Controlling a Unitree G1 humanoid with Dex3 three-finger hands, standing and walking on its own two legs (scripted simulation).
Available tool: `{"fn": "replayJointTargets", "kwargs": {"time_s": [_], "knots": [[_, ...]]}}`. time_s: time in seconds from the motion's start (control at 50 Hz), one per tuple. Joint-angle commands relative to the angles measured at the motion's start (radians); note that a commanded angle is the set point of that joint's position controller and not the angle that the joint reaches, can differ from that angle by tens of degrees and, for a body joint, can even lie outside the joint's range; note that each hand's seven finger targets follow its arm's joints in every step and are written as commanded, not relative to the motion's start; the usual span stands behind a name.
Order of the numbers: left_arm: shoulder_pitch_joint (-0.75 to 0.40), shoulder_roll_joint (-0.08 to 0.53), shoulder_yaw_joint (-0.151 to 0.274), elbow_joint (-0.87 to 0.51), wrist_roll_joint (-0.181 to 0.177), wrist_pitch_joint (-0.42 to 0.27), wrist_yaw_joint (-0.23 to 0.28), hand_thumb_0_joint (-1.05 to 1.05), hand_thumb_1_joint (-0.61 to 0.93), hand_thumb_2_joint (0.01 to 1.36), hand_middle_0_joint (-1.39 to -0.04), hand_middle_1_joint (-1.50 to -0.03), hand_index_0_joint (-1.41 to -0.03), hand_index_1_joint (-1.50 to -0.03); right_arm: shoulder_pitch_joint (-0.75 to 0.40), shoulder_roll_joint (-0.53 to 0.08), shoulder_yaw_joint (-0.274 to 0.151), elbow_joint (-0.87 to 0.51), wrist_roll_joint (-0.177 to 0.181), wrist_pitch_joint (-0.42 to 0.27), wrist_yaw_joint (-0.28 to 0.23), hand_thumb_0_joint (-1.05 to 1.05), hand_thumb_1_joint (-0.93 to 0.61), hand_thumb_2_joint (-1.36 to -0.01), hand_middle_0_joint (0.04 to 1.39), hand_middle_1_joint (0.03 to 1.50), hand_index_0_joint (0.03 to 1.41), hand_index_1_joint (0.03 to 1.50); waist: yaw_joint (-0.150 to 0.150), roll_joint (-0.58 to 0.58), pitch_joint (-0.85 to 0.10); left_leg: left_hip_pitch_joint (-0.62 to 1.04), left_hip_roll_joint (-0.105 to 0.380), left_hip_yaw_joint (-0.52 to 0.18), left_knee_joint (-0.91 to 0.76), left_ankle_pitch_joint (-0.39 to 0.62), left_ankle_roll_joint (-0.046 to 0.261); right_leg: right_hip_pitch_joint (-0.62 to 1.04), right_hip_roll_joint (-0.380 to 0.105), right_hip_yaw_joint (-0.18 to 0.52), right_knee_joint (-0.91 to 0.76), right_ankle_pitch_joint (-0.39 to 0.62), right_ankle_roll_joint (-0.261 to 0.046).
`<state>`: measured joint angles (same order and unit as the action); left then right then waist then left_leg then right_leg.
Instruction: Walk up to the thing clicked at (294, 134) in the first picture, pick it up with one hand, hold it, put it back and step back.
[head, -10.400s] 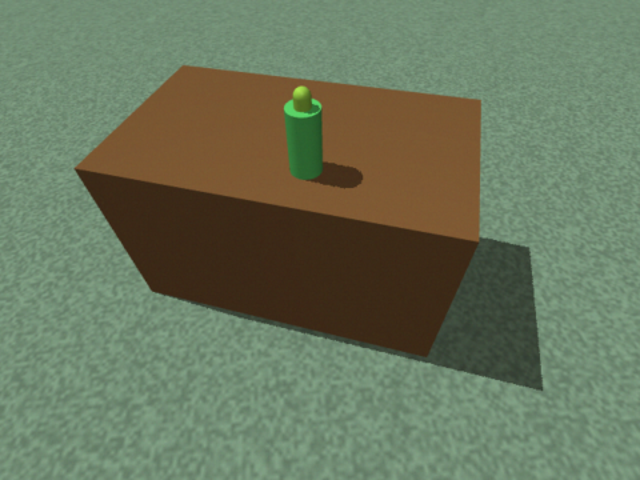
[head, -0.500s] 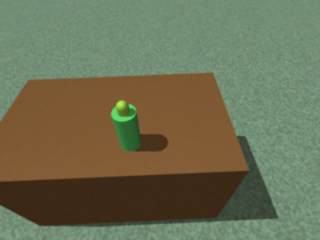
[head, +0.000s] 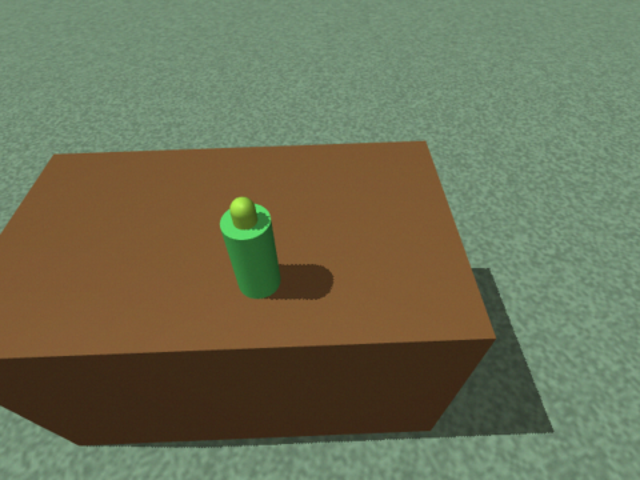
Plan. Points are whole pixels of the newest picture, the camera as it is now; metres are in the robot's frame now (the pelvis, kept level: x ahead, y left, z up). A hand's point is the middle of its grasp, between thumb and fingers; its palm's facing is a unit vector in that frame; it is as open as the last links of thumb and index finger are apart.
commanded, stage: stand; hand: left
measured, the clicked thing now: (251, 245) +0.52 +0.15 -0.07
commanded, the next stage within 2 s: rise first in 1.88 s
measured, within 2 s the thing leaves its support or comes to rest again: neither
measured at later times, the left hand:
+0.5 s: hand out of the picture +0.06 +0.26 -0.16, palm faces -0.02 -0.94 -0.34, open 7.4 cm
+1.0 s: hand out of the picture +0.05 +0.26 -0.16, palm faces -0.02 -0.94 -0.33, open 7.4 cm
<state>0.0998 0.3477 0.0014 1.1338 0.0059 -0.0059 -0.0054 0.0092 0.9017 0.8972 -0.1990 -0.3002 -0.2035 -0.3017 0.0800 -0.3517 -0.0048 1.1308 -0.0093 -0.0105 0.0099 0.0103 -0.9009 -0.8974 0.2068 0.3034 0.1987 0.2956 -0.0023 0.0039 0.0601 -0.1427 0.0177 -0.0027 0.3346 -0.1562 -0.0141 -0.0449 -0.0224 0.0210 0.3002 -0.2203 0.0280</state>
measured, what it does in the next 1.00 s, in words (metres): stands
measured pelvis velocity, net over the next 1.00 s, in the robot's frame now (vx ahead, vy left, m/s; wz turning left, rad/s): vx -0.01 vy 0.01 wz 0.01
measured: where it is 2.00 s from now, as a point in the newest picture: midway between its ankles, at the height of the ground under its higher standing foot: outside the picture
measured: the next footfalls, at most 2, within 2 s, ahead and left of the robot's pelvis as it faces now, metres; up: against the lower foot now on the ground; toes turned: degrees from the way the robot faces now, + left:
none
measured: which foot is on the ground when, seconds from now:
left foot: down 0.00-1.00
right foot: down 0.00-1.00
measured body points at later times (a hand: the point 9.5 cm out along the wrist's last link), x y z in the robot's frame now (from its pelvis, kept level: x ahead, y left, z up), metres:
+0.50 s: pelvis -0.01 +0.00 +0.00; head +0.00 +0.01 +0.45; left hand +0.06 +0.31 -0.14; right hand +0.07 -0.30 -0.13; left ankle +0.02 +0.13 -0.75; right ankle -0.03 -0.14 -0.75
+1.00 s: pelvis -0.01 +0.01 +0.00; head +0.01 +0.01 +0.45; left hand +0.05 +0.31 -0.14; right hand +0.07 -0.30 -0.13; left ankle +0.02 +0.13 -0.75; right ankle -0.03 -0.14 -0.75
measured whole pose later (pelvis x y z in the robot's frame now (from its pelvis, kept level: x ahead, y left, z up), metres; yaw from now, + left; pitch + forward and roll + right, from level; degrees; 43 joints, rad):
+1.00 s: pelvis -0.01 +0.01 +0.00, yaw +0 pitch -2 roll +0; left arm 0.14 0.35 0.00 1.12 0.01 0.00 -0.01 0.01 0.90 0.90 -0.20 -0.30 -0.20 -0.30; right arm 0.11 -0.35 0.00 1.14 -0.01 -0.01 0.01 0.01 -0.90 -0.90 0.21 0.30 0.20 0.30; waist 0.00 0.00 0.06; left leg -0.15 0.01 0.00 0.34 -0.15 -0.01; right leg -0.06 -0.03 0.02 0.31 -0.22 0.04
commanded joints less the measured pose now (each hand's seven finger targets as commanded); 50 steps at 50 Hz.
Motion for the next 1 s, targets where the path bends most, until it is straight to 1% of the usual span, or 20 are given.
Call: {"fn": "replayJointTargets", "kwargs": {"time_s": [0.0, 0.02, 0.06, 0.1, 0.14, 0.2, 0.28, 0.32, 0.34, 0.36, 0.44, 0.5, 0.62, 0.64, 0.7, 0.78, 0.84, 0.88, 0.9, 0.98], "knots": [[-0.027, 0.215, 0.043, -0.061, 0.003, -0.028, 0.019, 0.000, 0.900, 0.900, -0.200, -0.300, -0.200, -0.300, -0.038, -0.214, -0.040, -0.060, 0.004, -0.018, -0.013, 0.000, -0.900, -0.900, 0.200, 0.300, 0.200, 0.300, -0.005, -0.008, -0.104, 0.085, 0.113, -0.080, -0.018, 0.195, 0.036, -0.052, -0.110, 0.060, -0.050, 0.197, -0.037], [-0.035, 0.221, 0.044, -0.064, 0.002, -0.027, 0.019, 0.000, 0.900, 0.900, -0.200, -0.300, -0.200, -0.300, -0.030, -0.204, -0.038, -0.059, 0.002, -0.018, -0.014, 0.000, -0.900, -0.900, 0.200, 0.300, 0.200, 0.300, -0.010, -0.015, -0.095, 0.071, 0.110, -0.077, -0.022, 0.187, 0.032, -0.051, -0.111, 0.062, -0.047, 0.191, -0.040], [-0.023, 0.214, 0.042, -0.061, 0.003, -0.025, 0.018, 0.000, 0.900, 0.900, -0.200, -0.300, -0.200, -0.300, -0.046, -0.210, -0.039, -0.059, 0.003, -0.017, -0.014, 0.000, -0.900, -0.900, 0.200, 0.300, 0.200, 0.300, -0.003, -0.004, -0.082, 0.067, 0.109, -0.083, -0.031, 0.152, 0.031, -0.066, -0.106, 0.059, -0.053, 0.152, -0.039], [-0.024, 0.215, 0.042, -0.064, 0.004, -0.026, 0.017, 0.000, 0.900, 0.900, -0.200, -0.300, -0.200, -0.300, -0.033, -0.208, -0.036, -0.059, 0.003, -0.020, -0.013, 0.000, -0.900, -0.900, 0.200, 0.300, 0.200, 0.300, -0.004, 0.000, -0.090, 0.062, 0.113, -0.081, -0.030, 0.181, 0.035, -0.045, -0.111, 0.061, -0.049, 0.189, -0.040], [-0.021, 0.216, 0.043, -0.062, 0.003, -0.025, 0.018, 0.000, 0.900, 0.900, -0.200, -0.300, -0.200, -0.300, -0.042, -0.207, -0.036, -0.060, 0.004, -0.021, -0.013, 0.000, -0.900, -0.900, 0.200, 0.300, 0.200, 0.300, -0.002, 0.002, -0.082, 0.068, 0.113, -0.086, -0.034, 0.180, 0.030, -0.060, -0.105, 0.055, -0.045, 0.166, -0.037], [-0.012, 0.215, 0.041, -0.061, 0.002, -0.024, 0.016, 0.000, 0.900, 0.900, -0.200, -0.300, -0.200, -0.300, -0.040, -0.211, -0.037, -0.058, 0.004, -0.019, -0.013, 0.000, -0.900, -0.900, 0.200, 0.300, 0.200, 0.300, -0.002, -0.005, -0.072, 0.063, 0.111, -0.086, -0.038, 0.124, 0.034, -0.075, -0.105, 0.062, -0.062, 0.117, -0.039], [-0.016, 0.215, 0.042, -0.065, 0.005, -0.025, 0.015, 0.000, 0.900, 0.900, -0.200, -0.300, -0.200, -0.300, -0.028, -0.214, -0.037, -0.055, 0.002, -0.019, -0.013, 0.000, -0.900, -0.900, 0.200, 0.300, 0.200, 0.300, -0.003, 0.004, -0.085, 0.057, 0.112, -0.084, -0.038, 0.143, 0.037, -0.058, -0.110, 0.063, -0.053, 0.146, -0.041], [-0.004, 0.218, 0.042, -0.061, 0.004, -0.025, 0.015, 0.000, 0.900, 0.900, -0.200, -0.300, -0.200, -0.300, -0.028, -0.211, -0.037, -0.054, 0.003, -0.021, -0.013, 0.000, -0.900, -0.900, 0.200, 0.300, 0.200, 0.300, -0.001, 0.005, -0.078, 0.062, 0.111, -0.088, -0.042, 0.132, 0.034, -0.069, -0.108, 0.062, -0.052, 0.129, -0.040], [-0.007, 0.218, 0.041, -0.061, 0.003, -0.025, 0.016, 0.000, 0.900, 0.900, -0.200, -0.300, -0.200, -0.300, -0.028, -0.212, -0.037, -0.055, 0.004, -0.021, -0.012, 0.000, -0.900, -0.900, 0.200, 0.300, 0.200, 0.300, -0.003, -0.001, -0.082, 0.061, 0.115, -0.091, -0.039, 0.154, 0.035, -0.059, -0.108, 0.059, -0.050, 0.139, -0.040], [-0.004, 0.215, 0.042, -0.063, 0.003, -0.025, 0.016, 0.000, 0.900, 0.900, -0.200, -0.300, -0.200, -0.300, -0.027, -0.216, -0.039, -0.054, 0.003, -0.020, -0.013, 0.000, -0.900, -0.900, 0.200, 0.300, 0.200, 0.300, 0.000, 0.004, -0.089, 0.063, 0.111, -0.088, -0.041, 0.124, 0.036, -0.069, -0.107, 0.059, -0.056, 0.116, -0.038], [-0.006, 0.216, 0.041, -0.063, 0.003, -0.023, 0.015, 0.000, 0.900, 0.900, -0.200, -0.300, -0.200, -0.300, -0.023, -0.213, -0.037, -0.053, 0.003, -0.022, -0.014, 0.000, -0.900, -0.900, 0.200, 0.300, 0.200, 0.300, 0.000, 0.002, -0.081, 0.052, 0.114, -0.092, -0.044, 0.146, 0.037, -0.054, -0.109, 0.057, -0.045, 0.132, -0.041], [0.006, 0.213, 0.040, -0.061, 0.005, -0.020, 0.014, 0.000, 0.900, 0.900, -0.200, -0.300, -0.200, -0.300, -0.022, -0.220, -0.039, -0.049, 0.003, -0.023, -0.014, 0.000, -0.900, -0.900, 0.200, 0.300, 0.200, 0.300, 0.005, 0.007, -0.078, 0.055, 0.112, -0.097, -0.051, 0.116, 0.037, -0.066, -0.106, 0.056, -0.046, 0.105, -0.042], [0.000, 0.219, 0.042, -0.063, 0.006, -0.021, 0.014, 0.000, 0.900, 0.900, -0.200, -0.300, -0.200, -0.300, -0.013, -0.213, -0.039, -0.048, 0.002, -0.022, -0.013, 0.000, -0.900, -0.900, 0.200, 0.300, 0.200, 0.300, -0.002, -0.004, -0.066, 0.047, 0.105, -0.093, -0.050, 0.096, 0.035, -0.078, -0.107, 0.058, -0.049, 0.092, -0.043], [0.000, 0.217, 0.040, -0.064, 0.005, -0.021, 0.015, 0.000, 0.900, 0.900, -0.200, -0.300, -0.200, -0.300, -0.020, -0.216, -0.040, -0.049, 0.003, -0.021, -0.013, 0.000, -0.900, -0.900, 0.200, 0.300, 0.200, 0.300, 0.001, -0.005, -0.065, 0.053, 0.111, -0.097, -0.046, 0.122, 0.038, -0.076, -0.107, 0.056, -0.044, 0.097, -0.043], [0.013, 0.215, 0.039, -0.064, 0.003, -0.022, 0.014, 0.000, 0.900, 0.900, -0.200, -0.300, -0.200, -0.301, -0.020, -0.215, -0.039, -0.050, 0.004, -0.022, -0.012, 0.000, -0.900, -0.900, 0.200, 0.300, 0.200, 0.300, 0.003, -0.003, -0.069, 0.054, 0.109, -0.098, -0.044, 0.126, 0.039, -0.071, -0.109, 0.057, -0.048, 0.111, -0.043], [0.003, 0.220, 0.041, -0.068, 0.003, -0.019, 0.014, 0.000, 0.900, 0.900, -0.200, -0.300, -0.200, -0.301, -0.007, -0.213, -0.038, -0.047, 0.003, -0.021, -0.013, 0.000, -0.900, -0.900, 0.200, 0.300, 0.200, 0.300, -0.002, -0.005, -0.048, 0.035, 0.106, -0.100, -0.058, 0.077, 0.034, -0.085, -0.105, 0.059, -0.050, 0.060, -0.044], [0.007, 0.220, 0.040, -0.068, 0.007, -0.020, 0.014, 0.000, 0.900, 0.900, -0.200, -0.300, -0.200, -0.301, -0.007, -0.212, -0.039, -0.051, 0.002, -0.020, -0.013, 0.000, -0.900, -0.900, 0.200, 0.300, 0.200, 0.300, -0.003, -0.008, -0.060, 0.031, 0.105, -0.097, -0.051, 0.080, 0.037, -0.077, -0.111, 0.061, -0.052, 0.079, -0.046], [0.004, 0.221, 0.040, -0.069, 0.005, -0.022, 0.014, 0.000, 0.900, 0.900, -0.200, -0.300, -0.200, -0.301, -0.008, -0.209, -0.038, -0.052, 0.002, -0.021, -0.012, 0.000, -0.900, -0.900, 0.200, 0.300, 0.200, 0.300, -0.002, -0.011, -0.073, 0.045, 0.109, -0.097, -0.038, 0.133, 0.038, -0.068, -0.113, 0.061, -0.041, 0.109, -0.044], [0.014, 0.215, 0.039, -0.068, 0.004, -0.022, 0.014, 0.000, 0.900, 0.900, -0.200, -0.300, -0.200, -0.301, -0.013, -0.216, -0.039, -0.051, 0.003, -0.020, -0.013, 0.000, -0.900, -0.900, 0.200, 0.300, 0.200, 0.300, 0.003, -0.003, -0.075, 0.051, 0.108, -0.096, -0.035, 0.136, 0.039, -0.072, -0.111, 0.057, -0.044, 0.115, -0.043], [0.009, 0.219, 0.041, -0.069, 0.004, -0.022, 0.014, 0.000, 0.900, 0.900, -0.200, -0.300, -0.200, -0.301, 0.004, -0.210, -0.035, -0.050, 0.004, -0.021, -0.013, 0.000, -0.900, -0.900, 0.200, 0.300, 0.200, 0.300, -0.004, -0.005, -0.077, 0.042, 0.104, -0.093, -0.041, 0.131, 0.038, -0.059, -0.112, 0.059, -0.045, 0.125, -0.043]]}}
